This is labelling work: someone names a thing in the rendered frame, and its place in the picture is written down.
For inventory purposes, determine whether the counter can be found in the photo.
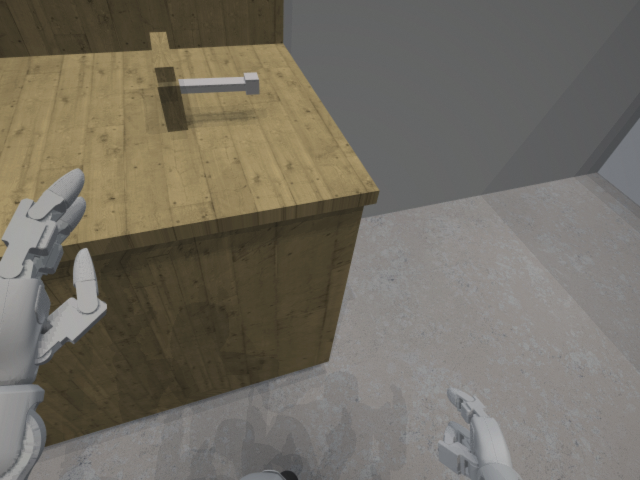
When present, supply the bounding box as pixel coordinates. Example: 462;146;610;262
0;0;380;447

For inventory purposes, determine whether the left robot hand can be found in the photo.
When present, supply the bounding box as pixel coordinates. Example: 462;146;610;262
0;168;107;385

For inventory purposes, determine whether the tap lever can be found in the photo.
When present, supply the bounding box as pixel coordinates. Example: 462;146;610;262
178;72;260;95

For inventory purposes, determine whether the robot left forearm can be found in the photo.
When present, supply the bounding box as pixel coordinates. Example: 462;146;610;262
0;384;46;480

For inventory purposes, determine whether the right robot hand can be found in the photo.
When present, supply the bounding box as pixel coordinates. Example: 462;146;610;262
438;387;513;480

